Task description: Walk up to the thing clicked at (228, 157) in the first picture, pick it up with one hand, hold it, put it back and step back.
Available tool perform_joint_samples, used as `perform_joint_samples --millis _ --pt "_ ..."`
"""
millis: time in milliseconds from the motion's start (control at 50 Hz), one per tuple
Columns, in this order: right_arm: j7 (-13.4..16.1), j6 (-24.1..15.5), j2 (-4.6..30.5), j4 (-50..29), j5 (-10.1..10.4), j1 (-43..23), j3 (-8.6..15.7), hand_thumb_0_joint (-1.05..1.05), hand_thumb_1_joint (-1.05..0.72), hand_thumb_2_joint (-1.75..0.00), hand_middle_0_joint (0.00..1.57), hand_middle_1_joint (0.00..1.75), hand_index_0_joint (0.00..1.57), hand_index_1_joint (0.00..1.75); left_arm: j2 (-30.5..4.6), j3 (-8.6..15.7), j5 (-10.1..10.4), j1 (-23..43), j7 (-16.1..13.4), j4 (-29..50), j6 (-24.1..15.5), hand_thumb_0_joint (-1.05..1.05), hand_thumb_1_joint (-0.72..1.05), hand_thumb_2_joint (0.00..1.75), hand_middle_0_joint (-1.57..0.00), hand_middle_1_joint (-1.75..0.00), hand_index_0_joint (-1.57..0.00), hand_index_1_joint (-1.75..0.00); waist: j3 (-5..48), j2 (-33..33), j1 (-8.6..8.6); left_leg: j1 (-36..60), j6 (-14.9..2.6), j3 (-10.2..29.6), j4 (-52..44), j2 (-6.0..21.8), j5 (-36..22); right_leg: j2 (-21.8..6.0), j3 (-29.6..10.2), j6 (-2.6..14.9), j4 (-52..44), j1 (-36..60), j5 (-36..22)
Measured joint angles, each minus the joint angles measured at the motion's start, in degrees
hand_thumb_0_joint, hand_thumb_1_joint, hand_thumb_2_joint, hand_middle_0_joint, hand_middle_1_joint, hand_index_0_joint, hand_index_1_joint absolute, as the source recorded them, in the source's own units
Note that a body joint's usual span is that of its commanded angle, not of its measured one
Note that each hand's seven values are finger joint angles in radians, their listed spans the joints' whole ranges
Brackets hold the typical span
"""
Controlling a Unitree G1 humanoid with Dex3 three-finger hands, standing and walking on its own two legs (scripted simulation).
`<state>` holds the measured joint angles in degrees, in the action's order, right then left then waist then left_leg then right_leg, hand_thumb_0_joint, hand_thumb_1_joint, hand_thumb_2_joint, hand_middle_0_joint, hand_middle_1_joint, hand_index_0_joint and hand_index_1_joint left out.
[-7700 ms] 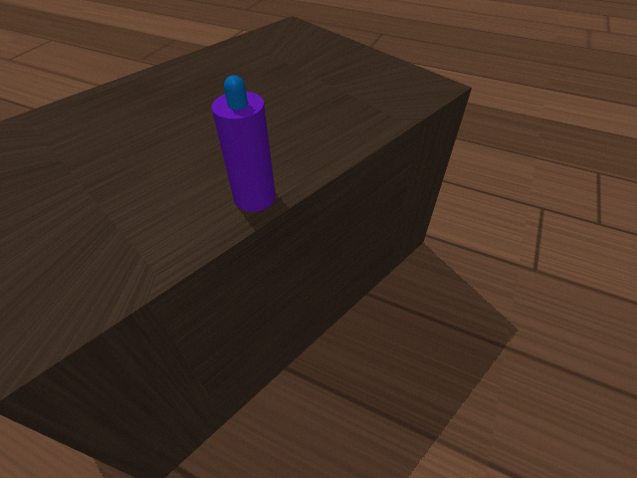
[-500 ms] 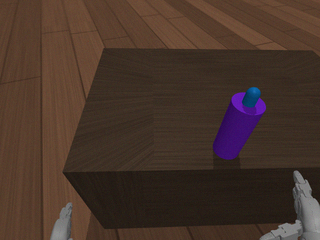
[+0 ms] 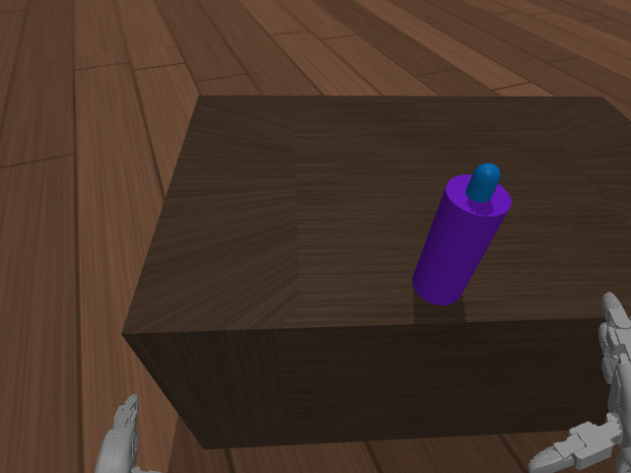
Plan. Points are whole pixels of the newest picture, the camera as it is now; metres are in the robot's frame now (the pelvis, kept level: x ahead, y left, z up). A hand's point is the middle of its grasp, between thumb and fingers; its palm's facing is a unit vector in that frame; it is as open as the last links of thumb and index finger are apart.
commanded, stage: rise first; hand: right
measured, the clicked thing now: (459, 234) +0.43 -0.22 +0.05
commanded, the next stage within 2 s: go down in 0.36 s
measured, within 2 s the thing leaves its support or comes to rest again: neither
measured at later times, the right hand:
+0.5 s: hand (590, 385) +0.18 -0.27 +0.09, palm faces +0.34 +0.84 -0.43, open 17.5 cm
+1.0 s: hand (613, 318) +0.25 -0.33 +0.10, palm faces +0.28 +0.94 -0.21, open 17.6 cm
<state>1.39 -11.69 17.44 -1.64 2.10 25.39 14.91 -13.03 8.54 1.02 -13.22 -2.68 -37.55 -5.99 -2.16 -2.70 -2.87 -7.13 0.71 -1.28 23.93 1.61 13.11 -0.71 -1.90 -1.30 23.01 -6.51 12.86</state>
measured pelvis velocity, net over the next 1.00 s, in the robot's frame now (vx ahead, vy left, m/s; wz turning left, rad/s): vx -0.01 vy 0.00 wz -0.01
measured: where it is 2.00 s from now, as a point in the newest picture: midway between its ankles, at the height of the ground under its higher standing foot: outside the picture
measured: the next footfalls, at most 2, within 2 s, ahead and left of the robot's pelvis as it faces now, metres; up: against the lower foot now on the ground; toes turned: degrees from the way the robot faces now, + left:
none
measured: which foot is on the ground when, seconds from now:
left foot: down 0.00-1.00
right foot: down 0.00-1.00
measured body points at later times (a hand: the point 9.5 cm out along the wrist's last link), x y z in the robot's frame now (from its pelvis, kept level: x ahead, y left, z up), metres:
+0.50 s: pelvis +0.00 +0.00 +0.00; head -0.01 +0.02 +0.45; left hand +0.16 +0.26 -0.09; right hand +0.16 -0.31 +0.11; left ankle +0.00 +0.13 -0.74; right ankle +0.00 -0.14 -0.74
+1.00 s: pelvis -0.01 +0.00 +0.00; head -0.02 +0.00 +0.45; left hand +0.16 +0.26 -0.09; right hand +0.23 -0.37 +0.12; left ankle +0.00 +0.13 -0.74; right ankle +0.00 -0.14 -0.74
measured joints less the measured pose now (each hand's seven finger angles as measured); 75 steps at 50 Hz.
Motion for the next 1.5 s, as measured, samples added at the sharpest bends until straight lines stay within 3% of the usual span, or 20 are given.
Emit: perform_joint_samples --millis 540,680,820,960,1120,1280,1500 --pt "-0.7 -4.5 0.3 -3.3 -0.5 0.7 3.2 -0.01 0.54 -0.06 0.06 0.06 0.06 0.06 0.4 1.4 -0.5 1.3 0.6 -2.5 -1.2 -0.01 -0.53 0.06 -0.06 -0.05 -0.06 -0.05 -0.1 -0.1 0.0 -0.7 0.25 0.1 0.3 0.2 -0.3 0.2 0.1 0.25 0.7 -0.9 -0.1" --pt "-2.4 -6.9 -0.1 -0.2 -0.2 -1.7 5.9 -0.01 0.52 -0.06 0.05 0.06 0.06 0.06 1.0 0.1 -1.3 1.8 0.5 -1.9 -0.8 -0.01 -0.53 0.05 -0.06 -0.05 -0.06 -0.05 1.3 0.5 0.52 -1.7 0.22 -0.1 1.7 0.1 0.5 0.1 -0.1 0.18 2.1 -1.9 0.7" --pt "-7.9 -5.9 2.5 8.9 3.9 -10.4 9.9 -0.01 0.55 -0.07 0.04 0.06 0.06 0.06 0.8 -0.4 -0.5 3.2 -0.8 -4.2 -0.7 -0.01 -0.53 0.04 -0.06 -0.04 -0.06 -0.04 1.8 1.0 0.99 -2.7 0.12 -0.4 2.5 0.1 0.7 0.2 -0.5 0.08 3.1 -3.2 0.8" --pt "-17.4 -3.8 7.9 21.7 9.1 -22.2 13.6 -0.01 0.57 -0.06 0.04 0.06 0.05 0.06 0.4 -4.3 0.5 3.6 -3.7 -4.4 -1.4 -0.01 -0.53 0.04 -0.06 -0.04 -0.06 -0.04 2.3 1.8 1.96 -4.4 0.12 -0.5 2.8 0.1 0.3 0.1 -0.5 0.07 3.6 -4.9 0.6" --pt "-26.0 -2.0 12.7 33.8 13.3 -29.8 16.8 -0.01 0.59 -0.06 0.03 0.06 0.05 0.06 -0.4 -6.6 1.0 3.1 -5.4 -6.7 -2.8 -0.01 -0.53 0.04 -0.06 -0.04 -0.06 -0.04 3.4 2.2 2.76 -7.1 0.35 0.2 3.7 0.0 0.3 0.1 0.1 0.37 5.2 -7.7 1.2" --pt "-31.1 -1.6 15.6 40.9 15.2 -35.9 18.8 -0.01 0.6 -0.06 0.03 0.06 0.05 0.06 -0.4 -9.1 0.9 2.2 -7.3 -4.2 -4.4 -0.01 -0.53 0.04 -0.06 -0.04 -0.06 -0.04 3.7 2.7 2.73 -9.2 0.59 0.2 4.6 0.0 0.5 0.1 0.0 0.63 7.2 -10.4 2.0" --pt "-35.9 1.3 19.5 47.4 16.4 -40.3 20.3 -0.01 0.56 -0.06 0.04 0.05 0.05 0.05 -1.0 -9.9 0.4 1.0 -8.7 -3.9 -6.8 -0.01 -0.54 0.05 -0.06 -0.05 -0.06 -0.05 5.6 3.1 3.32 -11.4 0.72 0.0 5.4 -0.2 1.2 -0.1 -0.2 0.75 9.4 -13.2 3.4"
